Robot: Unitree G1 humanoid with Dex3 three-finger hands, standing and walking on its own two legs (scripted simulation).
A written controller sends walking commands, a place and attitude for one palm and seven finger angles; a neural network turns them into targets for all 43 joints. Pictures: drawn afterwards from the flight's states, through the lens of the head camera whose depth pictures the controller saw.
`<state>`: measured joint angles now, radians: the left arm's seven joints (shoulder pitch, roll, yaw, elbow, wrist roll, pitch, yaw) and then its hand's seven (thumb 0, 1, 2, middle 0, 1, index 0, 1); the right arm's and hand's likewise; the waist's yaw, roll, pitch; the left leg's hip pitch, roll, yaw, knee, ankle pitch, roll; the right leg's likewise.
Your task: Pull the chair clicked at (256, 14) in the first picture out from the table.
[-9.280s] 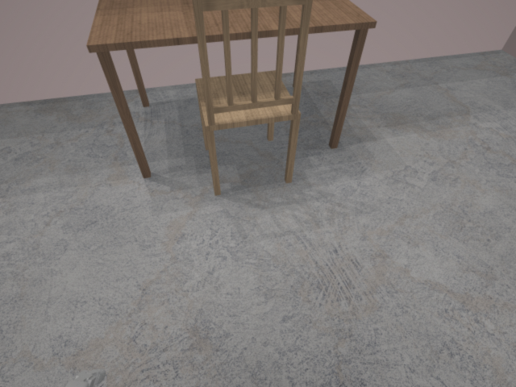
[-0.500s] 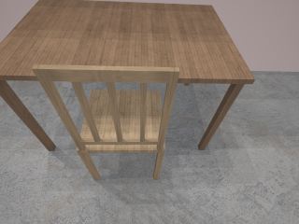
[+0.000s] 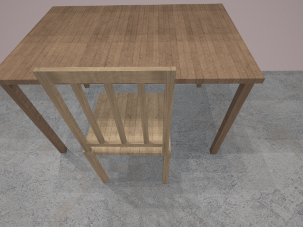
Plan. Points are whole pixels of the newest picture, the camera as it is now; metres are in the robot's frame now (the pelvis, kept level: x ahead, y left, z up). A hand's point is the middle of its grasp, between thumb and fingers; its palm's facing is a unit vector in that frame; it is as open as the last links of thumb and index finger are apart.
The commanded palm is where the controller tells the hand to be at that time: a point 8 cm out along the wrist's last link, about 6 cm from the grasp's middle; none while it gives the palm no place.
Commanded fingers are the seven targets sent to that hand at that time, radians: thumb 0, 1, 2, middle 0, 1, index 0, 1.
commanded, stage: come to a stop and stand still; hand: left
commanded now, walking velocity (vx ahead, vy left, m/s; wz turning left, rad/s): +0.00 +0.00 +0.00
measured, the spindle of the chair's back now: (117, 117) +0.48 +0.18 -0.06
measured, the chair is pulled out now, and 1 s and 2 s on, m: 0.00 0.00 0.00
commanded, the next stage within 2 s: look again from close up in 0.44 s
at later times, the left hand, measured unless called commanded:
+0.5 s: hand out of the picture +0.00 +0.19 -0.17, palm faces +0.04 -0.98 -0.20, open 7.3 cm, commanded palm none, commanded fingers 0.00 0.90 0.90 -0.20 -0.30 -0.20 -0.30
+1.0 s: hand out of the picture -0.01 +0.19 -0.17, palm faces -0.01 -0.98 -0.21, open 7.4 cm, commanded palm none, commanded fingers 0.00 0.90 0.90 -0.20 -0.30 -0.20 -0.30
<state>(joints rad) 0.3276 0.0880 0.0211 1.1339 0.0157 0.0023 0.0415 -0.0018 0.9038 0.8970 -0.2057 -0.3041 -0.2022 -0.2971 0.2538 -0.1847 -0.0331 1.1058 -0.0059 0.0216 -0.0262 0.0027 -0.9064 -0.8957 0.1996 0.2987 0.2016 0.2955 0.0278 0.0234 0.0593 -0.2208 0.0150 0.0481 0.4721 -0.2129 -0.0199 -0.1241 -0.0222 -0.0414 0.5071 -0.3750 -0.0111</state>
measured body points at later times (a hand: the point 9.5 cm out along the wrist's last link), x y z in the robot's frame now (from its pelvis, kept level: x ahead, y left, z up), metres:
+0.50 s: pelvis +0.00 +0.02 +0.01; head +0.00 +0.02 +0.46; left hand +0.00 +0.24 -0.15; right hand +0.01 -0.21 -0.15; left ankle +0.00 +0.13 -0.73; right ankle -0.07 -0.11 -0.73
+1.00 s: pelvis -0.01 +0.02 +0.00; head +0.00 +0.01 +0.45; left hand -0.01 +0.25 -0.15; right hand -0.01 -0.20 -0.16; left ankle +0.00 +0.13 -0.73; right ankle -0.07 -0.11 -0.73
